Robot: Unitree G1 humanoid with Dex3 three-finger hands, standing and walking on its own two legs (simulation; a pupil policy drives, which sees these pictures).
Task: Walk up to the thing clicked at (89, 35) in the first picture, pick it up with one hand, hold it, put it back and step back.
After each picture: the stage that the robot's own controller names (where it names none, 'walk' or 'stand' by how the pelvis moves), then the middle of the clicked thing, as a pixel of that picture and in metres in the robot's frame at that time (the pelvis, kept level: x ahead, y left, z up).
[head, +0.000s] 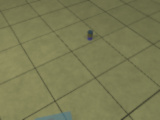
stand; (90, 35) +1.54 -0.13 -0.72
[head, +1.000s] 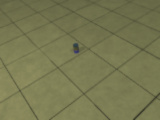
walk; (76, 48) +1.41 +0.17 -0.70
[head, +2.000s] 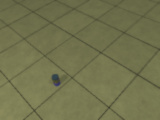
walk; (56, 80) +0.85 +0.32 -0.71
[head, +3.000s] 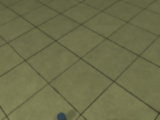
walk; (62, 119) +0.50 +0.22 -0.72
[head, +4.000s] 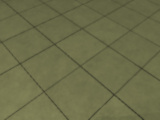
stand; out of the picture +0.37 +0.19 -0.71
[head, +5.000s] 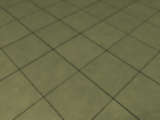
stand; out of the picture +0.37 +0.19 -0.72
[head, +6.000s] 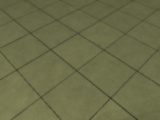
stand; out of the picture +0.36 +0.21 -0.72
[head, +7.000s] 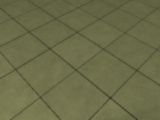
stand; out of the picture +0.35 +0.21 -0.73
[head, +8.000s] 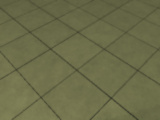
stand; out of the picture +0.34 +0.21 -0.73
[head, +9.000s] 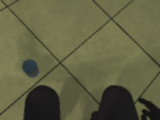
go down; (31, 69) +0.43 +0.22 -0.37
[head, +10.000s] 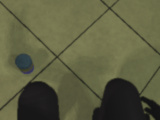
go down; (25, 64) +0.43 +0.22 -0.30
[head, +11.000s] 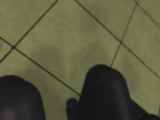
close in; out of the picture +0.42 +0.26 -0.22
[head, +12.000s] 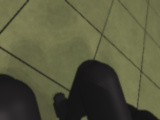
close; out of the picture +0.41 +0.27 -0.22
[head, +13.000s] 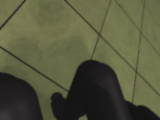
lift; out of the picture +0.39 +0.25 -0.23
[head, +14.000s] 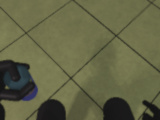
lift; (22, 84) +0.33 +0.20 -0.03
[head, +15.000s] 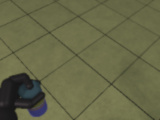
hold; (34, 99) +0.30 +0.17 -0.01
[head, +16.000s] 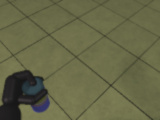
hold; (37, 95) +0.32 +0.17 -0.02
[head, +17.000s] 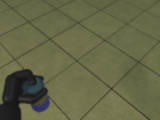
hold; (37, 95) +0.32 +0.17 -0.01
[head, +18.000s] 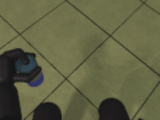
crouch; (31, 72) +0.39 +0.17 -0.09
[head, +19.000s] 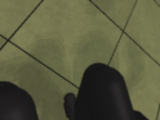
lower; out of the picture +0.41 +0.24 -0.23
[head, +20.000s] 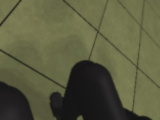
lower; out of the picture +0.42 +0.26 -0.23
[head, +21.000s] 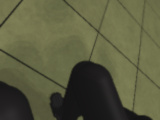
lower; out of the picture +0.42 +0.26 -0.23
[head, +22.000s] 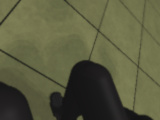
lower; out of the picture +0.42 +0.26 -0.23
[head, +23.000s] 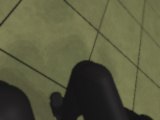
loosen; out of the picture +0.42 +0.26 -0.23
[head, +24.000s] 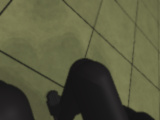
withdraw; out of the picture +0.41 +0.24 -0.23
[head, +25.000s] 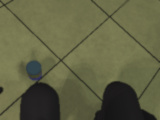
walk; (34, 71) +0.42 +0.20 -0.31
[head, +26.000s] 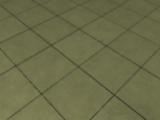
stand; out of the picture +0.34 +0.16 -0.65
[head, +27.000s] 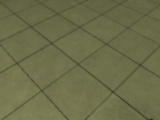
stand; out of the picture +0.37 +0.17 -0.66
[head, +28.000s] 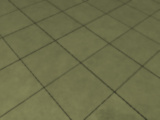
stand; out of the picture +0.37 +0.17 -0.68
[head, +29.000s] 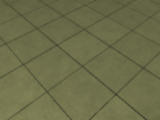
walk; out of the picture +0.36 +0.17 -0.72
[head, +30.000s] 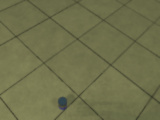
walk; (62, 103) +0.49 +0.10 -0.70
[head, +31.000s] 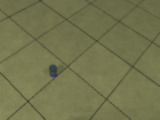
walk; (53, 71) +0.76 +0.18 -0.71
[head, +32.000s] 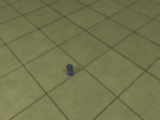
stand; (69, 70) +0.98 +0.15 -0.71
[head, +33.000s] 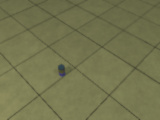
stand; (61, 70) +0.97 +0.18 -0.73
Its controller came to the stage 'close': yes
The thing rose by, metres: 0.70
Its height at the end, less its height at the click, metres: +0.00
